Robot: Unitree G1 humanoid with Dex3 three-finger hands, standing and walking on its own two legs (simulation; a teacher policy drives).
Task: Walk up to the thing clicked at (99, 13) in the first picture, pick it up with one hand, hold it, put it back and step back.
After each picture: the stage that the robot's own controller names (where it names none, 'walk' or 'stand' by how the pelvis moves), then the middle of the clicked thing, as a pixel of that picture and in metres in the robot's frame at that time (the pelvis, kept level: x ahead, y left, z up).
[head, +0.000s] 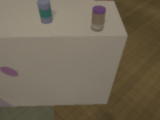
stand; (98, 19) +0.74 -0.05 +0.05
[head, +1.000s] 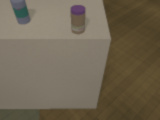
walk; (78, 20) +0.66 +0.07 +0.08
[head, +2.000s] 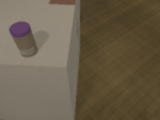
stand; (24, 40) +0.46 +0.25 +0.09
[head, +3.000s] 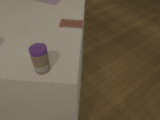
walk; (40, 59) +0.46 +0.20 +0.05
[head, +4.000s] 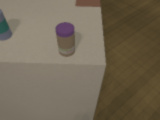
stand; (66, 40) +0.49 +0.10 +0.07
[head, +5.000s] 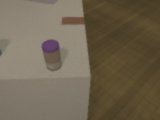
stand; (52, 55) +0.47 +0.15 +0.06
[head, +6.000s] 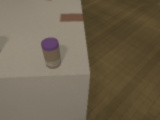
stand; (51, 53) +0.48 +0.15 +0.05
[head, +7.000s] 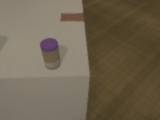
stand; (51, 54) +0.47 +0.15 +0.05
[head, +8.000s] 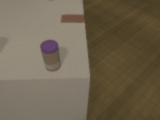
stand; (51, 56) +0.47 +0.15 +0.05
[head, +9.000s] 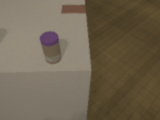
rise first; (51, 48) +0.48 +0.15 +0.05
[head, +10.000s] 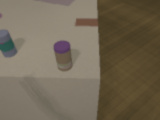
go down; (63, 56) +0.48 +0.14 +0.05
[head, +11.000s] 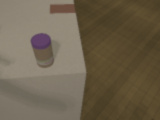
go down; (43, 51) +0.47 +0.13 +0.06
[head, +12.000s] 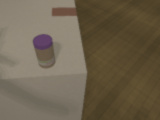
approach; (44, 52) +0.47 +0.13 +0.07
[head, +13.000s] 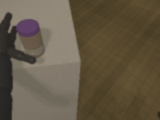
close in; (31, 39) +0.47 +0.15 +0.10
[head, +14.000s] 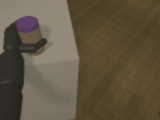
lift; (31, 37) +0.48 +0.14 +0.10
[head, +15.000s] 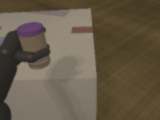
lift; (35, 46) +0.34 +0.16 +0.25
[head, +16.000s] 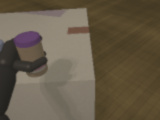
hold; (32, 54) +0.33 +0.16 +0.22
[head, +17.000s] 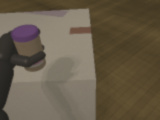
hold; (30, 49) +0.33 +0.17 +0.25
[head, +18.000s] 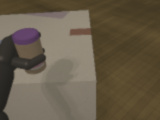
hold; (30, 51) +0.33 +0.17 +0.24
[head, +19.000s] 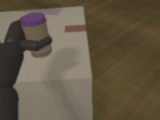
crouch; (37, 35) +0.39 +0.15 +0.25
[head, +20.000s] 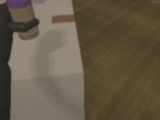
lower; (24, 18) +0.47 +0.17 +0.24
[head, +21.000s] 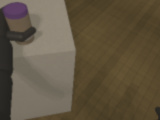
lower; (20, 24) +0.51 +0.16 +0.11
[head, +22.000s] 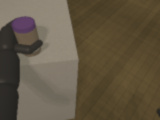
lower; (28, 37) +0.48 +0.15 +0.10
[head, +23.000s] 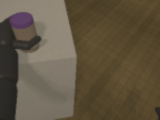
lower; (26, 33) +0.49 +0.15 +0.11
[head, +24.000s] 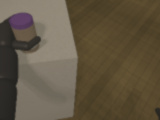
lower; (25, 34) +0.49 +0.15 +0.10
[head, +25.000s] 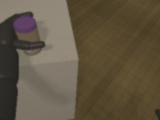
open; (29, 37) +0.49 +0.15 +0.10
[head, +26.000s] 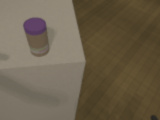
sink last; (37, 38) +0.48 +0.13 +0.10
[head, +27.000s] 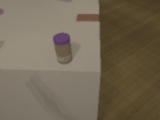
sink last; (63, 49) +0.50 +0.14 +0.08
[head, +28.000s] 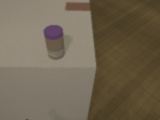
stand; (55, 43) +0.48 +0.13 +0.09
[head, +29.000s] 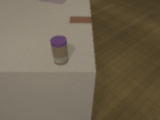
stand; (59, 50) +0.51 +0.13 +0.05
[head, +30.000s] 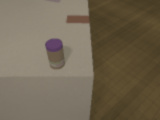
stand; (55, 54) +0.48 +0.14 +0.05
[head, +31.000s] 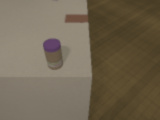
stand; (53, 54) +0.48 +0.14 +0.05
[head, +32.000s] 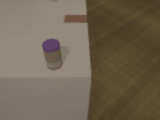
stand; (52, 55) +0.48 +0.15 +0.05
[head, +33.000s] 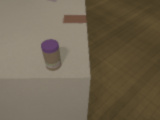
stand; (51, 55) +0.47 +0.15 +0.05
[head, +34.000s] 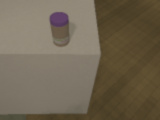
walk; (60, 30) +0.52 +0.11 +0.07
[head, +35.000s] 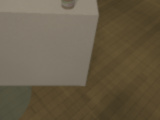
walk; out of the picture +0.78 +0.11 +0.06
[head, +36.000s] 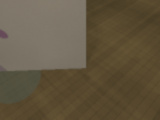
stand; out of the picture +1.11 +0.22 +0.06
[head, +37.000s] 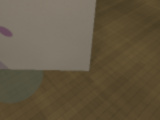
stand; out of the picture +1.08 +0.12 +0.05
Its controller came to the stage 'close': yes
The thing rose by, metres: 0.20
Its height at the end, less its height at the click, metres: +0.00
